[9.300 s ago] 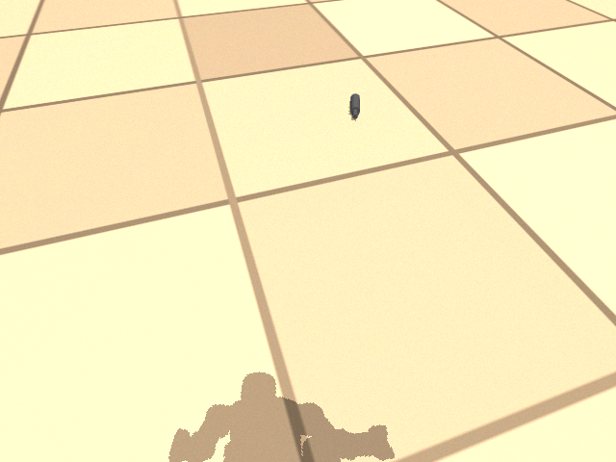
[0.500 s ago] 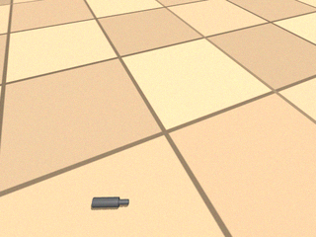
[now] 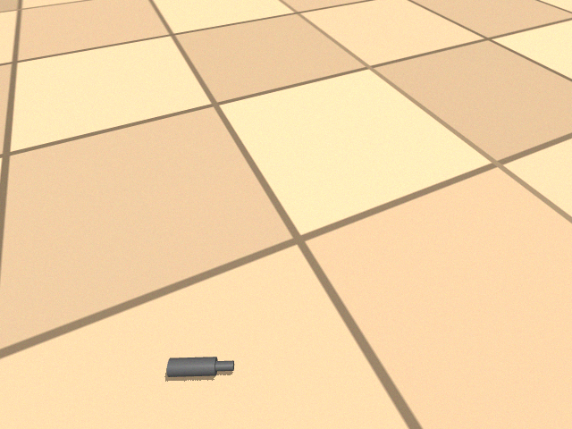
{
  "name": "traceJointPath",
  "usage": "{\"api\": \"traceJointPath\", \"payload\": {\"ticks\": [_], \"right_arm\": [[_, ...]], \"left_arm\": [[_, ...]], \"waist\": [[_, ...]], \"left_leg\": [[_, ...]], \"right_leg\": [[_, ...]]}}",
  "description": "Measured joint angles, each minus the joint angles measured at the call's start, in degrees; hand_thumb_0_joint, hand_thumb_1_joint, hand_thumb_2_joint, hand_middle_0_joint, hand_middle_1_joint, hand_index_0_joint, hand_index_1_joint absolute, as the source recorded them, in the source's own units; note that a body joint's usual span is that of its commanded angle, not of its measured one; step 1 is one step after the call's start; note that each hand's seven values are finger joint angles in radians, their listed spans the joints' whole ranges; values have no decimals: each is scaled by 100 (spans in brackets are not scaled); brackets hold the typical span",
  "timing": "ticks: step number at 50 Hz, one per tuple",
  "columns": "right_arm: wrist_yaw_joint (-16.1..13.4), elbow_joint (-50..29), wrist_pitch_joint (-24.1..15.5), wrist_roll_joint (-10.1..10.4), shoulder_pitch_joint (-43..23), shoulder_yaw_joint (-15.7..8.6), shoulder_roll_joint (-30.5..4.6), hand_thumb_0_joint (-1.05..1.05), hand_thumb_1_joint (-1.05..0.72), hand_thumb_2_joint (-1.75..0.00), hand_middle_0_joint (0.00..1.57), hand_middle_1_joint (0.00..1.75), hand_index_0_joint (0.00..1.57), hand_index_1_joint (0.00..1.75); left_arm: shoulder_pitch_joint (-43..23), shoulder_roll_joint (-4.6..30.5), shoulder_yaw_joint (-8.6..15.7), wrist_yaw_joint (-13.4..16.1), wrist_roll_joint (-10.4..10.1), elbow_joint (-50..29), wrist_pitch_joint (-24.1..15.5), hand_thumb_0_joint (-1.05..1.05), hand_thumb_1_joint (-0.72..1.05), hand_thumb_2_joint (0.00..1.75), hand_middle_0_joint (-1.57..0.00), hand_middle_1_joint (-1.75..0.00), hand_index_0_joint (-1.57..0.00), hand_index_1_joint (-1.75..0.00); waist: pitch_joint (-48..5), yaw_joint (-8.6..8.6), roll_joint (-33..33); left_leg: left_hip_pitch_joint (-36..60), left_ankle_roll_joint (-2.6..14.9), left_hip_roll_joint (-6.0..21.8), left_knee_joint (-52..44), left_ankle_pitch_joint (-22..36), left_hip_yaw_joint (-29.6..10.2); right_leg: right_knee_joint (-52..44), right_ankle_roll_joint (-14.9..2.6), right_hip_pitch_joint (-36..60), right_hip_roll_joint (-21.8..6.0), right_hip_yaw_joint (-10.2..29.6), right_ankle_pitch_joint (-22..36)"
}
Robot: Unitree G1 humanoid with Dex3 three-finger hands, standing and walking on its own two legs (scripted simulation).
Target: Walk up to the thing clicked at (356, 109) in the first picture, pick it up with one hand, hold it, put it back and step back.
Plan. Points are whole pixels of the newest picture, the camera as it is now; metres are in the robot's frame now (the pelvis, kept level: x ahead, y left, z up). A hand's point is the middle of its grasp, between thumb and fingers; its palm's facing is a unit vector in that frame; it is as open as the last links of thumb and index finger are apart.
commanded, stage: stand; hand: left
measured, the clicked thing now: (201, 366) +0.43 +0.28 -0.75
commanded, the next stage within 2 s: none
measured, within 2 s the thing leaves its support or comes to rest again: neither
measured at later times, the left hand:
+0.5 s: hand out of the picture +0.07 +0.26 -0.16, palm faces -0.03 -0.94 -0.34, open 7.4 cm
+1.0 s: hand out of the picture +0.09 +0.26 -0.16, palm faces -0.03 -0.94 -0.35, open 7.4 cm
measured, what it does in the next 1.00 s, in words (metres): stands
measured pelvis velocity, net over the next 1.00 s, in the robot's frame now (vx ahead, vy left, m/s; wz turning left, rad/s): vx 0.01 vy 0.00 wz -0.01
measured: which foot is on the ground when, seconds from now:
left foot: down 0.00-1.00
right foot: down 0.00-1.00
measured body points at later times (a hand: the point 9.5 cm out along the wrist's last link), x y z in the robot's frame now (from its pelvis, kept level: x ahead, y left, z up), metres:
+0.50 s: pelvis +0.01 +0.00 +0.00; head +0.02 +0.00 +0.45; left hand +0.08 +0.30 -0.13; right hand +0.07 -0.30 -0.14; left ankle +0.01 +0.15 -0.75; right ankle -0.01 -0.13 -0.75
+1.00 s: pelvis +0.01 +0.00 +0.00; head +0.03 +0.00 +0.45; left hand +0.09 +0.31 -0.13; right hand +0.09 -0.30 -0.13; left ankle +0.01 +0.15 -0.75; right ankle -0.01 -0.13 -0.75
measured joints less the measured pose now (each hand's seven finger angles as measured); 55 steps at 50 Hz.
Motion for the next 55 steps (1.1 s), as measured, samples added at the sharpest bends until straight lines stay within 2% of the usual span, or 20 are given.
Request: {"api": "traceJointPath", "payload": {"ticks": [55], "right_arm": [[-24, -75, -11, 3, -21, -6, -1, 1, -90, -90, 20, 30, 20, 30]], "left_arm": [[-42, -12, -7, 20, -5, -62, 1, 0, 90, 90, -20, -30, -20, -30]], "waist": [[13, -1, -17]], "left_leg": [[94, 12, 3, -24, -121, 72]], "right_leg": [[-17, 14, 64, -2, 62, -102]]}}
